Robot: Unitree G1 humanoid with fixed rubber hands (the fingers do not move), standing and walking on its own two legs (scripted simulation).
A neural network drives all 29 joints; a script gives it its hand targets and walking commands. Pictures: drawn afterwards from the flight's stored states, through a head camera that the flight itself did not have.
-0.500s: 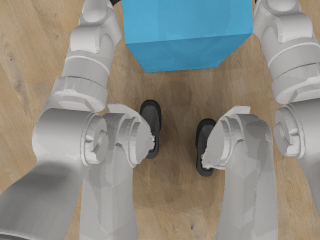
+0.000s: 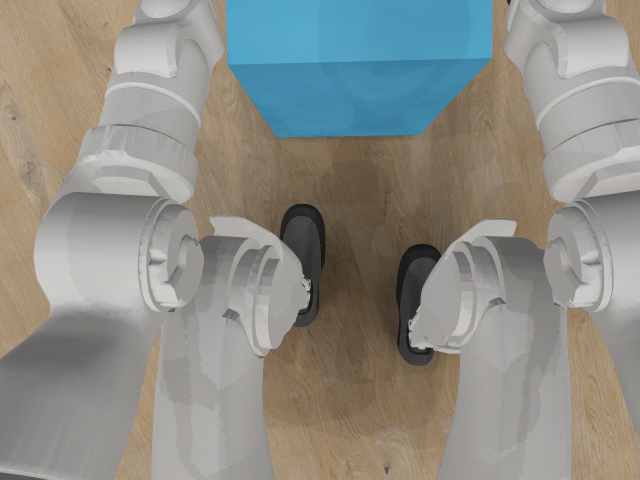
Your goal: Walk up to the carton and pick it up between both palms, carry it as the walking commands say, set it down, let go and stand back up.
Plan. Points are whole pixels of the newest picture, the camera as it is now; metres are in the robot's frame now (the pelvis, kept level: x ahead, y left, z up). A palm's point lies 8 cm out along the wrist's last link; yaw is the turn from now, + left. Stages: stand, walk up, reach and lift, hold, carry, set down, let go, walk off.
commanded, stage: set down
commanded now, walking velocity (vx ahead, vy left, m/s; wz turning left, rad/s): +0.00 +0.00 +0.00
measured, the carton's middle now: (350, 10) +0.55 +0.02 -0.24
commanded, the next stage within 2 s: none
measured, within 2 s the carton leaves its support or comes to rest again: rests again in 1.66 s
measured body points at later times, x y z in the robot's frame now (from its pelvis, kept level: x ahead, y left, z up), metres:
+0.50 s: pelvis +0.00 +0.00 -0.01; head +0.37 +0.00 +0.24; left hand +0.56 +0.17 -0.17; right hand +0.57 -0.13 -0.18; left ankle +0.17 +0.09 -0.35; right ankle +0.11 -0.11 -0.35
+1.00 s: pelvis +0.00 +0.00 -0.02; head +0.37 +0.00 +0.23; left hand +0.57 +0.17 -0.17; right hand +0.58 -0.13 -0.18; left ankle +0.17 +0.09 -0.35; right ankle +0.11 -0.11 -0.35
